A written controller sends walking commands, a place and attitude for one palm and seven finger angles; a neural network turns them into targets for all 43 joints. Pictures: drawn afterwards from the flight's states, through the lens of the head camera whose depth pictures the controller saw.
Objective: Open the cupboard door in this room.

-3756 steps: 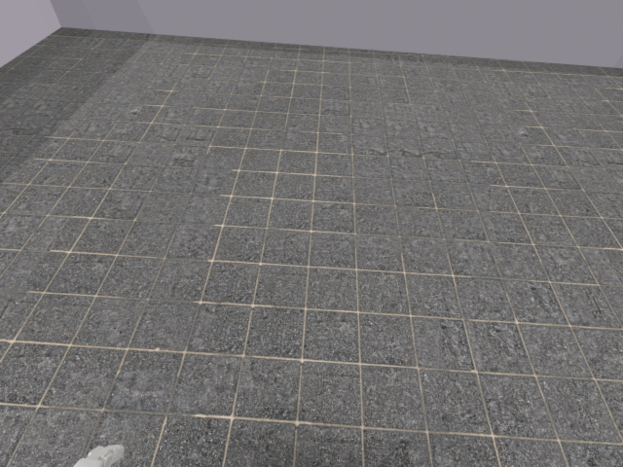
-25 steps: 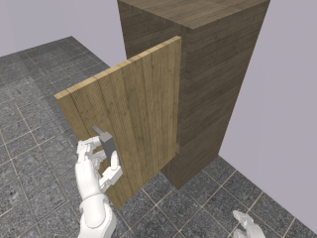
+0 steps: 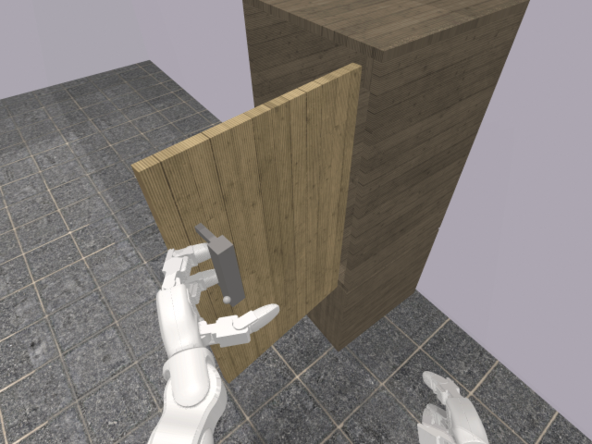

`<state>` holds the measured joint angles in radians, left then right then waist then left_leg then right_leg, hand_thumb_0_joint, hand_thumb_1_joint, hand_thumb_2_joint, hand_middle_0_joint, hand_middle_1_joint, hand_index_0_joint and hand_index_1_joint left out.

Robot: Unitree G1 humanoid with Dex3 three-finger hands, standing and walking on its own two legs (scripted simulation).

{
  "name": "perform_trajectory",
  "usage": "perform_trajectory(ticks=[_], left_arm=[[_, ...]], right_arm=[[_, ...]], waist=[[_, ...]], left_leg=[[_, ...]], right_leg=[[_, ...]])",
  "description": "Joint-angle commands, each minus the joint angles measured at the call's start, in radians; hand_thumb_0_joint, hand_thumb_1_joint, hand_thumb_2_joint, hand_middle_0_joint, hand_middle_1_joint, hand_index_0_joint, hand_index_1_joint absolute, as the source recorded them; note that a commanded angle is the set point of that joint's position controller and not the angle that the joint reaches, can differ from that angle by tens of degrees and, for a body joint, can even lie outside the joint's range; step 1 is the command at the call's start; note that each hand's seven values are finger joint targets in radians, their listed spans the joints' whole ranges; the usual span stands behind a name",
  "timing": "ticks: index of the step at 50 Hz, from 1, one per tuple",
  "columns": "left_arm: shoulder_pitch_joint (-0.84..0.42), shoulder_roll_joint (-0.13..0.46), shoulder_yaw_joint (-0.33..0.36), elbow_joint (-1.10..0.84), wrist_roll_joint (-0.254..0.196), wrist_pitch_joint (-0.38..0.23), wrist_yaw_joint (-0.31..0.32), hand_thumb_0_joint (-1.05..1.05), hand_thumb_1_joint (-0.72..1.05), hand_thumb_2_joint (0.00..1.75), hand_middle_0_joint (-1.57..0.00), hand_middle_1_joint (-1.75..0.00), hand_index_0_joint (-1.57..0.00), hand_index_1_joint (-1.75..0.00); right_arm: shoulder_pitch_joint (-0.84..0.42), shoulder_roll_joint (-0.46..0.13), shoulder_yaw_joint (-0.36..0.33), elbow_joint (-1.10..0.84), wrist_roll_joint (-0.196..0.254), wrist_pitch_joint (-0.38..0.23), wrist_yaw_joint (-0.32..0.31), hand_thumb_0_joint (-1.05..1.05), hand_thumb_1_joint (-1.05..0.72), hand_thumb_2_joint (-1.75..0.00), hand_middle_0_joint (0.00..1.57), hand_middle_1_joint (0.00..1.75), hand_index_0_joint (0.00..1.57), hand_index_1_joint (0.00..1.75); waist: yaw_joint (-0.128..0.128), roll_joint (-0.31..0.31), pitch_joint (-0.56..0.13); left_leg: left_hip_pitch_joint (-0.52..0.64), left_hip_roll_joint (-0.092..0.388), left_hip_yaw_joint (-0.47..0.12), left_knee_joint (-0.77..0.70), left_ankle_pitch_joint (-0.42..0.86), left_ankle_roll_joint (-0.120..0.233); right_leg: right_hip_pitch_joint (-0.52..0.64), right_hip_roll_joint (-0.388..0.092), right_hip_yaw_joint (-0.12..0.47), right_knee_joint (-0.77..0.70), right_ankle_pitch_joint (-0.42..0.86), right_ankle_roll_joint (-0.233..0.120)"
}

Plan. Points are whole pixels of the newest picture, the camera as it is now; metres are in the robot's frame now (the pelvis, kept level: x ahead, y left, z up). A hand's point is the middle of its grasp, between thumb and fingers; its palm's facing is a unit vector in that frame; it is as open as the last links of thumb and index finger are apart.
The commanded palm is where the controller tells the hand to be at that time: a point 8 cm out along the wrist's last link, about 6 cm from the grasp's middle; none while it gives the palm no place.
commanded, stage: open thumb and fingers to let go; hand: left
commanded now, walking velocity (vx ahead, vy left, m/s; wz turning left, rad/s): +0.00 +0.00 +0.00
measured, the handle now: (218, 264) +0.33 +0.13 +0.08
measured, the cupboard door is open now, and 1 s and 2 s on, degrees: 97 94 94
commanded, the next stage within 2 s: slide the hand sideways off the handle in 0.34 s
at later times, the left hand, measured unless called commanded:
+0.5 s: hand (240, 300) +0.28 +0.09 +0.08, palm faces +0.28 -0.96 -0.04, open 15.9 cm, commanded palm +0.23 +0.15 +0.08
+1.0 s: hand (191, 341) +0.22 +0.14 +0.08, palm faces +0.00 -1.00 -0.03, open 16.4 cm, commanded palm +0.20 +0.20 +0.08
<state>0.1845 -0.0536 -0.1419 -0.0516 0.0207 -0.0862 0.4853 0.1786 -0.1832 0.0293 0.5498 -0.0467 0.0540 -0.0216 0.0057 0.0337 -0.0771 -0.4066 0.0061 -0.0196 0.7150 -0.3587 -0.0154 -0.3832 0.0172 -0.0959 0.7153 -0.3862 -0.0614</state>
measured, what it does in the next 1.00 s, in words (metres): stands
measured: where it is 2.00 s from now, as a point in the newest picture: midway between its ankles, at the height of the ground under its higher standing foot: outside the picture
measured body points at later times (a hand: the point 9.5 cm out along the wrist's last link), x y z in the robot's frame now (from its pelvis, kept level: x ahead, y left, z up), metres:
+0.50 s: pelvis -0.01 +0.02 +0.00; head -0.01 +0.02 +0.45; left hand +0.26 +0.14 +0.09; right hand +0.17 -0.19 -0.09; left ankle +0.01 +0.13 -0.72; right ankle -0.01 -0.08 -0.72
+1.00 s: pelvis -0.01 +0.02 -0.01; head +0.00 +0.02 +0.44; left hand +0.22 +0.20 +0.08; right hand +0.17 -0.20 -0.08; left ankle +0.01 +0.13 -0.72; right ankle -0.01 -0.08 -0.72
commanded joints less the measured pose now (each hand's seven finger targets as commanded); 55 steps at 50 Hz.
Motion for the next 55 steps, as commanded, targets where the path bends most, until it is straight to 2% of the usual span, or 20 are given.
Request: perform_trajectory(ticks=[1, 4, 8, 9, 16, 22, 23, 24, 25, 26, 28, 30, 32, 33, 34, 38, 41, 44, 50, 55], left_arm=[[-0.211, 0.009, 0.019, -0.222, 0.026, -0.056, 0.023, 0.0, -0.5, 0.3, -0.27, -1.05, -0.27, -1.05], [-0.218, -0.001, 0.007, -0.215, 0.038, -0.046, 0.036, 0.0, -0.5, 0.3, -0.25, -0.9, -0.25, -0.9], [-0.193, -0.054, -0.051, -0.247, 0.052, -0.031, 0.051, 0.0, -0.5, 0.3, -0.22, -0.7, -0.22, -0.7], [-0.183, -0.049, -0.043, -0.233, 0.057, -0.023, 0.057, 0.0, -0.5, 0.3, -0.21, -0.65, -0.21, -0.65], [-0.23, -0.052, -0.051, -0.235, 0.084, 0.006, 0.091, 0.0, -0.5, 0.3, -0.15, -0.3, -0.15, -0.3], [-0.313, -0.05, -0.034, -0.189, 0.09, 0.033, 0.118, 0.0, -0.5, 0.3, -0.15, -0.3, -0.15, -0.3], [-0.291, 0.038, -0.204, -0.164, 0.157, -0.019, -0.091, 0.0, -0.5, 0.3, -0.15, -0.3, -0.15, -0.3], [-0.326, 0.136, -0.087, -0.201, 0.113, -0.066, -0.203, 0.0, -0.5, 0.3, -0.15, -0.3, -0.15, -0.3], [-0.321, 0.172, -0.068, -0.219, 0.091, -0.1, -0.27, 0.0, -0.5, 0.3, -0.15, -0.3, -0.15, -0.3], [-0.305, 0.207, -0.04, -0.209, 0.073, -0.122, -0.335, 0.0, -0.5, 0.3, -0.15, -0.3, -0.15, -0.3], [-0.302, 0.178, -0.073, -0.206, -0.012, -0.145, -0.469, 0.0, -0.5, 0.3, -0.15, -0.3, -0.15, -0.3], [-0.298, 0.128, -0.055, -0.182, -0.128, -0.131, -0.534, 0.0, -0.5, 0.3, -0.15, -0.3, -0.15, -0.3], [-0.201, 0.124, 0.017, -0.183, -0.211, -0.105, -0.544, 0.0, -0.5, 0.3, -0.15, -0.3, -0.15, -0.3], [-0.173, 0.131, 0.047, -0.186, -0.229, -0.096, -0.532, 0.0, -0.5, 0.3, -0.15, -0.3, -0.15, -0.3], [-0.124, 0.134, 0.06, -0.186, -0.232, -0.092, -0.519, 0.0, -0.5, 0.3, -0.15, -0.3, -0.15, -0.3], [-0.071, 0.178, 0.074, -0.276, -0.149, -0.116, -0.447, 0.0, -0.5, 0.3, -0.15, -0.3, -0.15, -0.3], [-0.063, 0.217, 0.076, -0.337, -0.1, -0.147, -0.43, 0.0, -0.5, 0.3, -0.15, -0.3, -0.15, -0.3], [-0.024, 0.255, 0.111, -0.372, -0.111, -0.173, -0.445, 0.0, -0.5, 0.3, -0.15, -0.3, -0.15, -0.3], [0.072, 0.238, 0.122, -0.398, -0.17, -0.179, -0.502, 0.0, -0.5, 0.3, -0.15, -0.3, -0.15, -0.3], [0.175, 0.258, 0.144, -0.385, -0.187, -0.15, -0.548, 0.0, -0.5, 0.3, -0.15, -0.3, -0.15, -0.3]], right_arm=[[-0.12, -0.088, -0.035, -0.161, 0.004, -0.047, -0.001, 0.0, -0.9, -0.9, 0.2, 0.3, 0.2, 0.3], [-0.12, -0.089, -0.035, -0.159, 0.004, -0.042, 0.0, 0.0, -0.9, -0.9, 0.2, 0.3, 0.2, 0.3], [-0.121, -0.087, -0.038, -0.17, 0.005, -0.039, 0.011, 0.0, -0.9, -0.9, 0.2, 0.3, 0.2, 0.3], [-0.117, -0.09, -0.038, -0.169, 0.005, -0.038, 0.013, 0.0, -0.9, -0.9, 0.2, 0.3, 0.2, 0.3], [-0.136, -0.088, -0.035, -0.172, 0.002, -0.022, 0.013, 0.0, -0.9, -0.9, 0.2, 0.3, 0.2, 0.3], [-0.156, -0.081, -0.029, -0.156, 0.003, -0.008, 0.005, 0.0, -0.9, -0.9, 0.2, 0.3, 0.2, 0.3], [-0.081, -0.111, -0.025, -0.124, 0.006, -0.005, 0.01, 0.0, -0.9, -0.9, 0.2, 0.3, 0.2, 0.3], [-0.061, -0.114, -0.038, -0.145, 0.019, -0.002, 0.0, 0.0, -0.9, -0.9, 0.2, 0.3, 0.2, 0.3], [-0.067, -0.109, -0.032, -0.156, 0.019, -0.007, -0.01, 0.0, -0.9, -0.9, 0.2, 0.3, 0.2, 0.3], [-0.072, -0.107, -0.029, -0.163, 0.026, -0.013, -0.019, 0.0, -0.9, -0.9, 0.2, 0.3, 0.2, 0.3], [-0.078, -0.111, -0.018, -0.185, 0.043, -0.034, -0.025, 0.0, -0.9, -0.9, 0.2, 0.3, 0.2, 0.3], [-0.096, -0.112, -0.009, -0.2, 0.063, -0.063, -0.032, 0.0, -0.9, -0.9, 0.2, 0.3, 0.2, 0.3], [-0.107, -0.118, -0.01, -0.214, 0.074, -0.094, -0.036, 0.0, -0.9, -0.9, 0.2, 0.3, 0.2, 0.3], [-0.103, -0.121, -0.011, -0.216, 0.075, -0.107, -0.035, 0.0, -0.9, -0.9, 0.2, 0.3, 0.2, 0.3], [-0.106, -0.123, -0.012, -0.22, 0.077, -0.119, -0.029, 0.0, -0.9, -0.9, 0.2, 0.3, 0.2, 0.3], [-0.067, -0.128, -0.023, -0.23, 0.065, -0.144, -0.001, 0.0, -0.9, -0.9, 0.2, 0.3, 0.2, 0.3], [-0.053, -0.129, -0.028, -0.235, 0.058, -0.155, 0.011, 0.0, -0.9, -0.9, 0.2, 0.3, 0.2, 0.3], [-0.045, -0.132, -0.029, -0.231, 0.059, -0.165, 0.01, 0.0, -0.9, -0.9, 0.2, 0.3, 0.2, 0.3], [-0.041, -0.134, -0.028, -0.234, 0.068, -0.192, -0.002, 0.0, -0.9, -0.9, 0.2, 0.3, 0.2, 0.3], [-0.025, -0.146, -0.031, -0.241, 0.072, -0.204, -0.01, 0.0, -0.9, -0.9, 0.2, 0.3, 0.2, 0.3]], waist=[[0.0, -0.101, -0.129], [0.0, -0.09, -0.131], [0.003, -0.046, -0.153], [0.008, -0.07, -0.144], [0.006, -0.082, -0.127], [0.01, -0.075, -0.137], [-0.071, -0.12, -0.09], [-0.039, -0.081, -0.161], [-0.018, -0.056, -0.194], [-0.014, -0.041, -0.198], [-0.032, -0.04, -0.157], [-0.036, -0.043, -0.104], [-0.005, -0.07, -0.113], [0.003, -0.1, -0.118], [0.015, -0.093, -0.116], [0.007, -0.071, -0.105], [-0.003, -0.033, -0.101], [-0.003, -0.018, -0.109], [-0.004, 0.005, -0.112], [-0.008, -0.05, -0.088]], left_leg=[[0.044, -0.019, 0.009, -0.052, 0.161, 0.037], [0.05, -0.015, 0.005, -0.054, 0.169, 0.035], [0.059, -0.008, 0.001, -0.056, 0.197, 0.03], [0.052, -0.005, -0.006, -0.061, 0.197, 0.029], [0.035, -0.004, -0.01, -0.06, 0.16, 0.028], [0.033, -0.011, -0.008, -0.06, 0.123, 0.029], [0.048, -0.012, -0.008, -0.051, 0.146, 0.039], [0.05, -0.011, -0.001, -0.048, 0.165, 0.044], [0.053, -0.019, 0.006, -0.046, 0.186, 0.049], [0.064, -0.019, 0.012, -0.047, 0.182, 0.048], [0.061, -0.021, 0.01, -0.051, 0.154, 0.05], [0.052, -0.016, -0.003, -0.065, 0.089, 0.044], [0.047, -0.018, -0.007, -0.075, 0.063, 0.037], [0.038, -0.018, -0.01, -0.081, 0.064, 0.035], [0.035, -0.019, -0.005, -0.081, 0.066, 0.035], [0.027, -0.013, -0.007, -0.081, 0.098, 0.036], [0.018, -0.01, -0.005, -0.068, 0.088, 0.04], [0.006, -0.009, -0.003, -0.055, 0.082, 0.04], [-0.007, -0.014, -0.003, -0.036, 0.085, 0.037], [-0.037, -0.015, -0.004, -0.021, 0.1, 0.039]], right_leg=[[0.054, -0.048, 0.094, -0.151, 0.215, 0.043], [0.045, -0.04, 0.08, -0.143, 0.21, 0.037], [0.038, -0.027, 0.054, -0.104, 0.23, 0.025], [0.037, -0.024, 0.046, -0.102, 0.22, 0.023], [0.011, -0.02, 0.042, -0.1, 0.154, 0.02], [0.004, -0.021, 0.048, -0.111, 0.102, 0.019], [-0.04, -0.026, 0.083, -0.096, 0.181, 0.027], [-0.002, -0.029, 0.086, -0.082, 0.232, 0.021], [0.039, -0.031, 0.094, -0.071, 0.281, 0.02], [0.046, -0.029, 0.092, -0.073, 0.289, 0.019], [0.033, -0.027, 0.09, -0.09, 0.268, 0.027], [0.01, -0.015, 0.077, -0.12, 0.178, 0.028], [0.023, -0.008, 0.064, -0.137, 0.131, 0.032], [0.034, -0.008, 0.059, -0.14, 0.124, 0.034], [0.032, -0.008, 0.059, -0.141, 0.112, 0.037], [-0.003, -0.008, 0.051, -0.097, 0.149, 0.035], [-0.027, -0.009, 0.058, -0.081, 0.129, 0.032], [-0.021, -0.005, 0.067, -0.08, 0.122, 0.029], [-0.026, -0.002, 0.061, -0.072, 0.137, 0.034], [-0.033, -0.004, 0.061, -0.067, 0.166, 0.043]])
